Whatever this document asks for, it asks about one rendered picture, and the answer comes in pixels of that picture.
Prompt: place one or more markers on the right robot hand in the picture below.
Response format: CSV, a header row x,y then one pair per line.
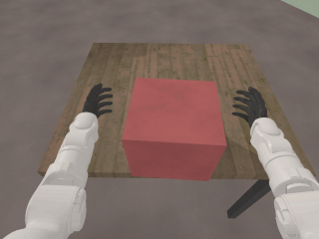
x,y
256,106

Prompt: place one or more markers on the robot left upper arm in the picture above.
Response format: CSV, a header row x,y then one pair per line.
x,y
56,212

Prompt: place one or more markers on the robot left forearm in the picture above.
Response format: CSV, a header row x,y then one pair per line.
x,y
70,167

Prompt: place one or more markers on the left robot hand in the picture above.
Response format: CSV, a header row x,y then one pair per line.
x,y
92,104

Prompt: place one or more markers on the carton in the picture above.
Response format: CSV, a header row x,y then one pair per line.
x,y
174,129

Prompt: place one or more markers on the robot right upper arm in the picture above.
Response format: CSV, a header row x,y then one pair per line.
x,y
297,215

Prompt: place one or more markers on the robot right forearm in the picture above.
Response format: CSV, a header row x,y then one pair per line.
x,y
283,167

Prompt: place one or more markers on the table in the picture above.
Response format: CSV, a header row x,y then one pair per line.
x,y
232,67

